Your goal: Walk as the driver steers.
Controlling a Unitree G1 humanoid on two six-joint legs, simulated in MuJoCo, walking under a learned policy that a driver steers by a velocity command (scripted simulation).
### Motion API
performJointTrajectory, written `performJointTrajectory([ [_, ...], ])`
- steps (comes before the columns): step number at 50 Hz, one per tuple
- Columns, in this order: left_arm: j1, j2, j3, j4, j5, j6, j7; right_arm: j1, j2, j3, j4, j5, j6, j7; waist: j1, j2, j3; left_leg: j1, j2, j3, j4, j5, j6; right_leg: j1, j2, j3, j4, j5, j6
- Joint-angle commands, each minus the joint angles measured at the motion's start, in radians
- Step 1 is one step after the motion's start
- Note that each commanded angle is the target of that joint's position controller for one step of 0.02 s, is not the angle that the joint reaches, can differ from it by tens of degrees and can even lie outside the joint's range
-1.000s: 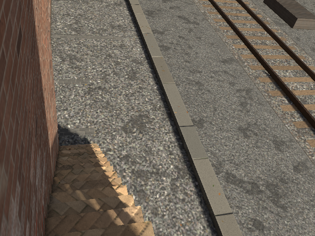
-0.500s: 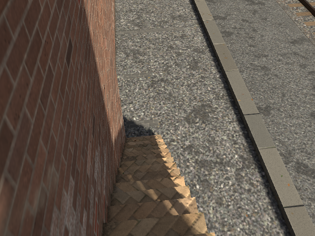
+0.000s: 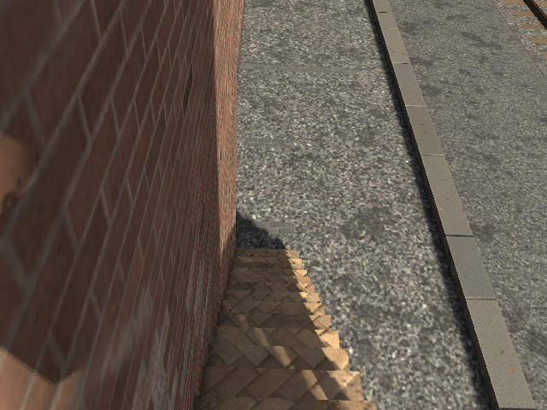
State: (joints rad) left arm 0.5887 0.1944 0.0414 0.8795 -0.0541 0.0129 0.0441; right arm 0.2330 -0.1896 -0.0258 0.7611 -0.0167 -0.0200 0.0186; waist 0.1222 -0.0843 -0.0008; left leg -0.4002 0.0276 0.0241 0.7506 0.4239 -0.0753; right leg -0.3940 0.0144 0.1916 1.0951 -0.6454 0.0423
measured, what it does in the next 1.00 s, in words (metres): goes down: left foot 0.20 m lower, then right foot 0.03 m higher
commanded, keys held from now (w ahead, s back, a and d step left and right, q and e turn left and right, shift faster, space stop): w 0.94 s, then no key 0.06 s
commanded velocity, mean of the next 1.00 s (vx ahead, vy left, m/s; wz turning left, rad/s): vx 0.49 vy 0.00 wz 0.00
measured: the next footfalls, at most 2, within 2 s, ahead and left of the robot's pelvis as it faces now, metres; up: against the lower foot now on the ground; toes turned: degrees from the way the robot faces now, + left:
left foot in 0.16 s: +0.10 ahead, +0.23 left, -0.14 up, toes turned -4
right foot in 0.32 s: +0.13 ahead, -0.19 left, -0.11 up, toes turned +26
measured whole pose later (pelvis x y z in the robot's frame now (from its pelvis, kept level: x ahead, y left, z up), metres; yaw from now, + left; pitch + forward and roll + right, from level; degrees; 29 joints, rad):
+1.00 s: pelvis +0.38 -0.15 -0.32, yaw +2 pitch +2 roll +1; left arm 0.39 0.07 -0.04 0.93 -0.02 -0.07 0.02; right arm 0.39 -0.21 -0.02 1.00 0.01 -0.01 0.01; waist 0.12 0.13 -0.01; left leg -0.27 -0.06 0.00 0.64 -0.15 0.21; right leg -0.71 -0.01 0.12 1.49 -0.50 0.01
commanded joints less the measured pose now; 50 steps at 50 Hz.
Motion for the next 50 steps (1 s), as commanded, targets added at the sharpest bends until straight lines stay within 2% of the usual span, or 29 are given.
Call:
performJointTrajectory([
  [1,0.007,0.032,-0.014,-0.074,0.016,-0.012,-0.027,0.185,-0.113,-0.021,-0.003,-0.007,0.025,-0.015,-0.089,0.064,0.180,0.138,0.055,-0.040,-0.316,-0.432,0.052,-0.275,0.003,-0.038,-0.152,0.073,-0.015],
  [4,-0.066,0.028,-0.016,-0.053,0.032,-0.012,-0.011,0.346,-0.205,-0.048,0.035,-0.011,-0.008,-0.032,-0.175,0.143,0.229,0.166,0.193,-0.230,-0.396,-0.267,0.056,-0.332,0.012,-0.051,-0.001,0.160,-0.006],
  [6,-0.205,0.035,-0.001,-0.042,0.017,-0.019,0.007,0.542,-0.161,-0.051,0.070,0.010,-0.022,-0.028,-0.321,-0.013,0.132,0.326,0.200,-0.145,-0.400,0.037,0.122,-0.334,0.077,-0.025,0.300,0.093,-0.001],
  [9,-0.367,-0.095,-0.016,-0.140,-0.016,0.010,-0.040,0.541,-0.056,0.036,0.117,0.026,0.003,0.011,-0.323,0.268,0.014,0.411,0.171,-0.064,-0.260,0.034,0.092,-0.445,0.115,-0.137,1.039,-0.267,-0.008],
  [10,-0.247,-0.087,-0.022,-0.196,-0.011,0.015,-0.039,0.488,-0.104,0.042,0.103,0.027,-0.013,0.022,-0.155,0.408,0.064,0.268,0.263,-0.308,-0.228,0.077,0.159,-0.453,0.044,-0.096,0.972,-0.307,0.001],
  [12,-0.237,-0.024,-0.006,-0.164,0.005,-0.006,-0.057,0.546,-0.214,0.005,0.135,0.038,0.011,-0.016,-0.213,0.337,0.053,0.406,0.358,-0.339,-0.027,0.061,0.224,-0.685,-0.005,0.116,1.008,-0.153,-0.036],
  [13,-0.311,0.024,0.010,-0.207,-0.022,0.002,-0.059,0.533,-0.270,-0.013,0.108,0.041,0.027,-0.026,-0.231,0.152,0.019,0.400,0.367,-0.424,-0.098,-0.262,0.249,-0.737,-0.014,0.091,0.908,0.029,-0.047],
  [14,-0.403,-0.021,-0.019,-0.335,-0.052,0.012,-0.056,0.469,-0.423,-0.070,0.133,0.061,0.011,-0.065,-0.211,0.469,0.068,0.345,0.580,-0.837,-0.262,-0.500,0.318,-0.886,-0.113,0.227,0.845,0.065,-0.040],
  [18,-0.489,0.004,-0.015,-0.392,-0.043,0.014,-0.077,0.418,-0.285,-0.054,0.141,0.073,-0.011,-0.072,-0.266,0.351,0.178,0.083,0.357,-0.619,-0.245,-1.017,0.264,-0.773,-0.111,0.003,0.838,-0.095,0.015],
  [21,-0.272,0.019,-0.017,-0.316,0.008,0.015,-0.056,0.259,-0.184,-0.024,0.091,0.071,0.008,-0.094,-0.152,0.319,0.223,-0.265,0.213,-0.382,-0.290,-1.099,0.144,-0.267,-0.127,0.004,0.351,0.233,0.006],
  [23,-0.115,0.083,0.004,-0.221,0.020,-0.019,-0.054,0.130,-0.185,-0.031,0.020,0.065,0.013,-0.090,-0.039,0.114,0.170,-0.419,0.097,-0.167,-0.120,-0.966,0.076,0.110,-0.067,-0.091,0.063,0.203,-0.013],
  [24,0.073,0.210,0.060,-0.117,0.036,-0.050,-0.054,-0.030,-0.192,-0.030,-0.022,0.049,0.021,-0.093,0.103,-0.118,0.174,-0.478,0.019,-0.058,0.261,-0.926,0.031,0.219,-0.075,-0.019,-0.182,0.103,-0.015],
  [25,0.230,0.280,0.086,-0.039,0.042,-0.064,-0.060,-0.178,-0.202,-0.033,-0.087,0.071,0.020,-0.099,0.222,-0.382,0.291,-0.560,-0.073,-0.036,0.624,-0.930,0.061,0.096,-0.117,0.222,-0.541,-0.114,-0.051],
  [26,0.393,0.215,0.058,0.023,0.017,-0.101,-0.062,-0.358,-0.178,-0.027,-0.120,0.072,0.001,-0.107,0.336,-0.412,0.473,-0.740,-0.129,-0.164,0.832,-1.092,0.127,0.006,-0.049,0.350,-0.712,-0.143,-0.036],
  [27,0.348,0.254,0.059,0.057,-0.070,-0.156,-0.024,-0.207,-0.080,-0.011,-0.121,0.057,-0.059,-0.103,0.161,-0.585,0.642,-0.887,-0.206,-0.329,0.863,-1.016,0.237,-0.203,0.054,0.752,-0.718,-0.097,-0.049],
  [28,0.341,0.100,0.019,0.040,-0.012,-0.128,-0.006,-0.175,-0.025,-0.004,-0.016,0.091,-0.074,-0.091,0.158,-0.288,0.503,-0.791,-0.150,-0.343,0.823,-0.953,0.266,-0.080,-0.038,0.282,-0.507,0.149,-0.010],
  [29,0.264,0.040,-0.010,0.037,-0.023,-0.110,0.024,-0.093,0.022,0.020,-0.017,0.085,-0.084,-0.077,0.076,-0.261,0.459,-0.648,-0.077,-0.191,0.794,-0.854,0.265,-0.206,0.046,0.402,-0.556,0.299,-0.015],
  [30,0.091,-0.048,-0.040,0.008,0.024,-0.093,0.013,0.042,-0.022,-0.003,0.050,0.086,-0.083,-0.077,-0.048,-0.104,0.312,-0.406,0.003,-0.096,0.675,-0.784,0.217,-0.205,0.031,0.211,-0.453,0.601,-0.037],
  [31,0.078,-0.135,-0.059,-0.017,0.054,-0.075,-0.006,-0.036,0.000,-0.003,0.053,0.034,-0.061,-0.058,-0.010,-0.052,0.111,-0.360,-0.008,-0.094,0.683,-0.736,0.215,0.039,-0.008,0.110,-0.451,0.969,-0.087],
  [32,0.119,-0.109,-0.071,0.024,0.014,-0.113,0.029,-0.139,-0.003,-0.009,-0.066,0.000,-0.064,-0.047,-0.070,-0.172,0.213,-0.273,0.005,-0.073,0.508,-0.582,0.181,-0.272,0.150,0.287,-0.362,0.750,-0.068],
  [34,0.090,-0.079,-0.061,0.036,-0.001,-0.132,0.096,-0.023,0.010,-0.004,-0.020,-0.010,-0.130,-0.022,-0.170,0.101,0.271,0.010,-0.086,0.043,0.270,-0.134,0.144,-0.524,0.205,0.430,-0.270,0.629,-0.098],
  [37,-0.077,0.026,-0.020,-0.026,0.004,-0.113,0.071,0.027,-0.019,-0.022,0.014,-0.013,-0.148,0.003,-0.206,0.238,0.032,0.540,-0.100,0.006,0.028,0.293,0.112,-0.578,0.185,0.421,-0.152,0.580,-0.092],
  [41,0.108,-0.041,-0.041,0.105,-0.037,-0.082,0.019,0.031,-0.112,-0.042,-0.006,0.011,-0.073,-0.009,-0.106,0.237,0.115,0.449,0.093,-0.106,-0.709,0.385,0.130,-0.190,0.213,0.221,0.266,0.433,-0.028],
  [44,0.099,-0.004,-0.044,0.056,-0.009,-0.095,-0.042,0.504,-0.147,-0.017,0.128,-0.039,-0.007,0.003,-0.241,0.354,-0.214,1.292,0.489,-0.259,0.027,1.026,0.458,-0.910,0.187,0.085,1.085,-0.478,-0.035],
  [45,0.135,0.040,-0.063,-0.046,-0.044,-0.128,-0.061,0.411,-0.306,-0.076,0.178,0.062,-0.022,0.006,-0.116,0.408,-0.440,1.451,0.648,-0.567,0.099,0.316,0.663,-1.096,-0.052,0.134,0.963,-0.361,-0.004],
  [46,0.056,0.083,-0.079,-0.033,-0.001,-0.124,-0.077,0.292,-0.223,-0.059,0.143,0.074,0.005,0.007,-0.109,0.113,-0.431,1.160,0.557,-0.517,-0.105,-0.077,0.614,-0.953,-0.103,0.064,0.749,-0.223,-0.065],
  [48,-0.056,0.013,-0.075,0.048,0.069,-0.085,-0.048,0.050,-0.177,-0.033,0.098,0.002,-0.020,0.004,-0.032,-0.233,-0.100,0.402,0.259,-0.322,-0.243,-0.062,0.402,-0.494,-0.020,-0.088,0.390,-0.055,-0.063],
  [49,-0.104,0.031,-0.056,0.049,0.067,-0.090,-0.019,0.075,-0.217,-0.038,0.129,0.012,-0.025,-0.020,0.005,-0.142,0.022,0.135,0.222,-0.322,-0.137,-0.178,0.357,-0.408,-0.083,-0.118,0.243,0.191,-0.003],
  [50,-0.046,-0.002,-0.058,0.071,0.049,-0.088,0.009,-0.004,-0.135,-0.020,0.120,0.077,-0.034,-0.055,0.068,-0.142,0.114,-0.277,0.048,-0.101,-0.083,-0.373,0.250,-0.042,-0.057,-0.174,-0.265,0.672,0.001],
])
Over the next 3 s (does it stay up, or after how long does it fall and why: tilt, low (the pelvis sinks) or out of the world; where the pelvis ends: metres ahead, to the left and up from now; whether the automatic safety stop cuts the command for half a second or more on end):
falls after 2.80 s (tilt)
